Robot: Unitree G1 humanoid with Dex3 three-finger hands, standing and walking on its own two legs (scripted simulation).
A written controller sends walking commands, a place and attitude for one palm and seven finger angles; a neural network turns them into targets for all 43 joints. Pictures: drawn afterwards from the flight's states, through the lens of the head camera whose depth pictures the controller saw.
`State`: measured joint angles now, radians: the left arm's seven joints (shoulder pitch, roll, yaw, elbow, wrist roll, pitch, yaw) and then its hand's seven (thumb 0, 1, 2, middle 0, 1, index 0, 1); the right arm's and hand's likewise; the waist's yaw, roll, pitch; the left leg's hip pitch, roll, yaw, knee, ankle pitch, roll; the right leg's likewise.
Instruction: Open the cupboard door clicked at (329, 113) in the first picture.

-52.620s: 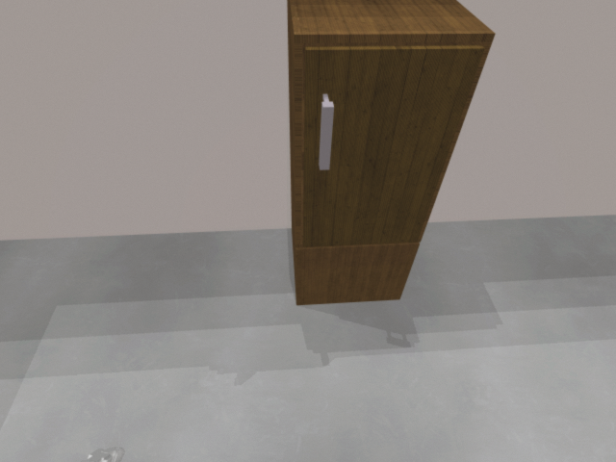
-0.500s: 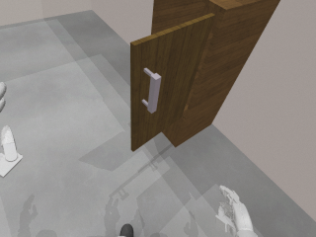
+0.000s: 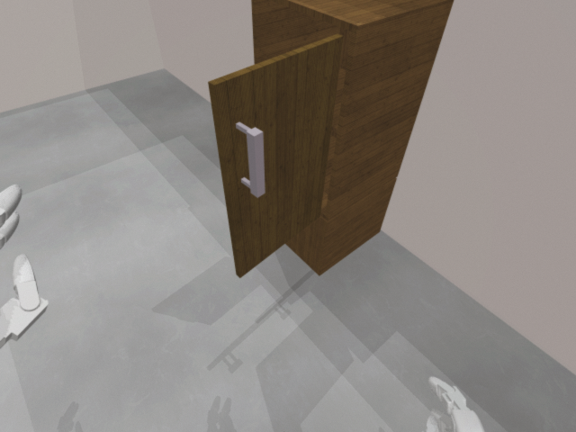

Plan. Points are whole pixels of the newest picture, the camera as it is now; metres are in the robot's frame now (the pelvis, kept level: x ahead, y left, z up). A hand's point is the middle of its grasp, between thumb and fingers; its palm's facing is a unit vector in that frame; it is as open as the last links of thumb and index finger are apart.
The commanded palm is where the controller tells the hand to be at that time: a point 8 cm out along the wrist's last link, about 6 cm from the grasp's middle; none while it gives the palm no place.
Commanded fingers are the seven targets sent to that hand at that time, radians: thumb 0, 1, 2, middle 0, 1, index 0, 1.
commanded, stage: stop stepping back and stand still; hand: left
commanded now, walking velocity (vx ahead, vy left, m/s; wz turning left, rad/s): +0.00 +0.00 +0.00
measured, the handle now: (249, 160) +0.63 +0.08 +0.03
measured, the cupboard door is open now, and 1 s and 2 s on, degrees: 96 96 96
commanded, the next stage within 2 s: let the arm hang, fingers relaxed in 0.78 s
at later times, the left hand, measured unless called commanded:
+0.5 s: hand out of the picture +0.16 +0.27 +0.17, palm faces +0.36 -0.80 -0.48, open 7.4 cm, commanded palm +0.11 +0.32 +0.19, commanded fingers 0.00 0.90 0.90 -0.20 -0.30 -0.20 -0.30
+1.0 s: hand (47, 396) +0.17 +0.29 +0.02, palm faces +0.14 -0.86 -0.48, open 7.4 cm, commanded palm none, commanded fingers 0.00 0.90 0.90 -0.20 -0.30 -0.20 -0.30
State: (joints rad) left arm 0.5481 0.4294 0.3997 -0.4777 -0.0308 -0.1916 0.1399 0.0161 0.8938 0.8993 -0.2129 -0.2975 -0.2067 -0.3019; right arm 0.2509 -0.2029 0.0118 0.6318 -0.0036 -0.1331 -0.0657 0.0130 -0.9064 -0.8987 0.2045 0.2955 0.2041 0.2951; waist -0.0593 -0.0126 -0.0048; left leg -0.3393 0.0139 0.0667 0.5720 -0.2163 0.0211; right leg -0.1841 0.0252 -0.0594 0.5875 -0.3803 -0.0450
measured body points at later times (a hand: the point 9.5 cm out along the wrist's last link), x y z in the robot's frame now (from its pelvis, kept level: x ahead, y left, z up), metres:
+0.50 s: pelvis -0.04 +0.02 +0.01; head -0.03 +0.03 +0.46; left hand +0.14 +0.31 +0.20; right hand +0.14 -0.21 -0.05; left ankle +0.02 +0.12 -0.73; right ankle -0.03 -0.08 -0.73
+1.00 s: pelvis -0.04 +0.04 +0.01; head -0.03 +0.02 +0.45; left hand +0.16 +0.34 +0.05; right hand +0.12 -0.21 -0.11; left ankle +0.02 +0.12 -0.73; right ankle -0.03 -0.08 -0.73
